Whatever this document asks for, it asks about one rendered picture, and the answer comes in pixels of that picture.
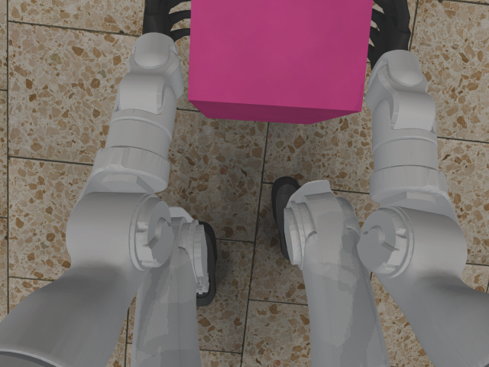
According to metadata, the robot thigh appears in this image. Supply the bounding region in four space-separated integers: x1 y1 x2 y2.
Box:
131 217 207 367
284 192 390 367

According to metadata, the robot right upper arm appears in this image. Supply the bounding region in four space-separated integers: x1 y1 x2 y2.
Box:
357 205 489 367

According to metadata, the carton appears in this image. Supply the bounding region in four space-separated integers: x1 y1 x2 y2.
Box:
188 0 373 125

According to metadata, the right robot hand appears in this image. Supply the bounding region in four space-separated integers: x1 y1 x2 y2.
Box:
368 0 411 70

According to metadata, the robot right thigh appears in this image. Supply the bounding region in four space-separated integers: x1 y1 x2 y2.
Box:
284 192 390 367

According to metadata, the robot left forearm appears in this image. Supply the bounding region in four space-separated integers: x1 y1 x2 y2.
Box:
66 32 184 253

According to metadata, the robot right forearm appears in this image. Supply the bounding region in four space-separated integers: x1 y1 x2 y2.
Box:
365 50 468 256

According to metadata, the left robot hand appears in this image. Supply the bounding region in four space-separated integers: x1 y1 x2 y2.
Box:
142 0 191 43

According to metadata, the robot left thigh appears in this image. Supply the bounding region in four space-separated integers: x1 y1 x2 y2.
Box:
131 217 207 367

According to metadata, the robot left upper arm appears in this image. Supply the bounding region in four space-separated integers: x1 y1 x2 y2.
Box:
0 192 174 367

